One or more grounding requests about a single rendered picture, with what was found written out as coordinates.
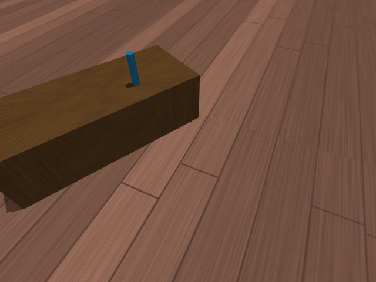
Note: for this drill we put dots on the can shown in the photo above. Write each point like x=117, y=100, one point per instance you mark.
x=132, y=67

